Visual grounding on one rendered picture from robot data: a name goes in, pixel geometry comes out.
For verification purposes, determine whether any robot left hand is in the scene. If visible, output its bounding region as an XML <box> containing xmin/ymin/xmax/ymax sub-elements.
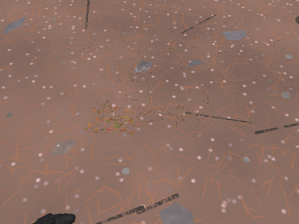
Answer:
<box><xmin>33</xmin><ymin>213</ymin><xmax>76</xmax><ymax>224</ymax></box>

